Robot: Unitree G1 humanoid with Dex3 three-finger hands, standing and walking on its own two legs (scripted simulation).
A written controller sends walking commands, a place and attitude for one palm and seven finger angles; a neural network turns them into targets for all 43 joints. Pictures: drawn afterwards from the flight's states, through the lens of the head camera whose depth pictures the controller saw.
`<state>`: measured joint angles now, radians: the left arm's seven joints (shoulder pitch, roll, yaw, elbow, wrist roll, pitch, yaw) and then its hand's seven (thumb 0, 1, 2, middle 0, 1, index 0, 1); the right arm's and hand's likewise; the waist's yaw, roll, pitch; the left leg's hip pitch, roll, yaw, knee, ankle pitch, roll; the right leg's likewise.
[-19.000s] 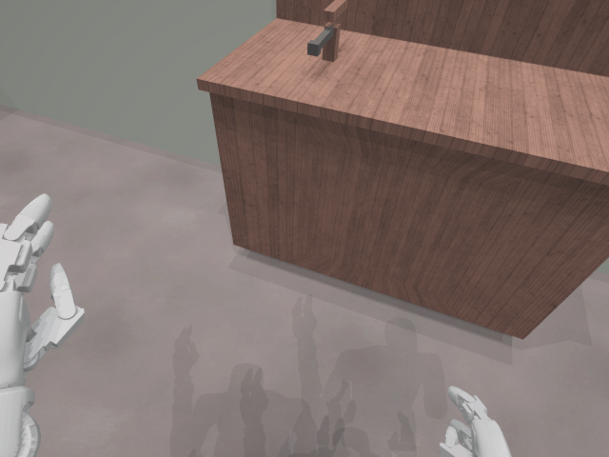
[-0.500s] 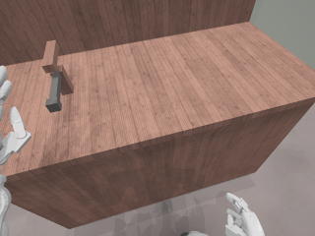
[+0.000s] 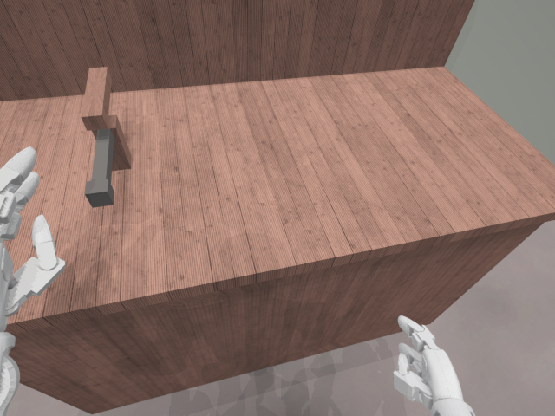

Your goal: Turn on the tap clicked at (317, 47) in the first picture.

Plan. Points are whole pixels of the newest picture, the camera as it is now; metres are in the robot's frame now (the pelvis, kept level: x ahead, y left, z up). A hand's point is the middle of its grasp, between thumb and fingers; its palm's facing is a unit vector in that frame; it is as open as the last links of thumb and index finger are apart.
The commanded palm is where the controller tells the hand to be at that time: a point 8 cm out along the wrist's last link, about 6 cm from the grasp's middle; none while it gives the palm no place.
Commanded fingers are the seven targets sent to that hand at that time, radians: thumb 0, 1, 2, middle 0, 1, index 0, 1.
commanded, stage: come to a stop and stand still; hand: left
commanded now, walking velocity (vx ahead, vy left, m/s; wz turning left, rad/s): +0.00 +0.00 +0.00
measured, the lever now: (100, 193) +0.36 +0.28 +0.11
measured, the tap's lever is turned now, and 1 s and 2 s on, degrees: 0 0 0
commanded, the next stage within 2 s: look again from close up in 0.54 s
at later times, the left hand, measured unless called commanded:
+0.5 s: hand (33, 268) +0.22 +0.27 +0.16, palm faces +0.38 -0.86 -0.35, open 7.4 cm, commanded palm +0.16 +0.31 +0.18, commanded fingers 0.00 0.90 0.90 -0.20 -0.30 -0.20 -0.30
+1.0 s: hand (50, 280) +0.21 +0.25 +0.16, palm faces +0.41 -0.85 -0.34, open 7.4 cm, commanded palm +0.15 +0.28 +0.18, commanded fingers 0.00 0.90 0.90 -0.20 -0.30 -0.20 -0.30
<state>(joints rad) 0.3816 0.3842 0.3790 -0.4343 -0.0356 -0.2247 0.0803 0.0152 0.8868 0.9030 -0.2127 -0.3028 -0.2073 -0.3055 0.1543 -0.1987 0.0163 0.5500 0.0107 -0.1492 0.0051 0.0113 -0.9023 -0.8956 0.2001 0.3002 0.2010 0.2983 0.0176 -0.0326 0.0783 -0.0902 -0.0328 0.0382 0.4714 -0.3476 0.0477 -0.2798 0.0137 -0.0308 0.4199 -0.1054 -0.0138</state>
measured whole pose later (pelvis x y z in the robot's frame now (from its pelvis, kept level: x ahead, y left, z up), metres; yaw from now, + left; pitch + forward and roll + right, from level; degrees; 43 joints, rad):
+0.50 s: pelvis +0.00 +0.03 +0.00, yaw +0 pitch -4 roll -1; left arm 0.37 0.36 0.35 -0.46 -0.03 -0.20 0.09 0.02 0.89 0.90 -0.21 -0.30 -0.20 -0.30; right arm 0.21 -0.18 0.03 0.55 0.01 -0.10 0.01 0.01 -0.90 -0.90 0.20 0.30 0.20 0.30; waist 0.03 -0.04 0.09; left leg -0.06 -0.07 0.05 0.46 -0.34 0.08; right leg -0.26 -0.02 -0.01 0.43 -0.11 0.02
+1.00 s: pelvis -0.01 +0.00 +0.00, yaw +1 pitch -3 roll -1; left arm 0.40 0.34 0.34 -0.45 -0.03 -0.20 0.10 0.02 0.89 0.90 -0.21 -0.30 -0.21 -0.31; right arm 0.20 -0.20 0.02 0.56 0.01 -0.11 -0.01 0.01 -0.90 -0.90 0.20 0.30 0.20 0.30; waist 0.04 -0.03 0.08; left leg -0.08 -0.04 0.03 0.46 -0.33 0.05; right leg -0.25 0.00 -0.04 0.39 -0.09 -0.01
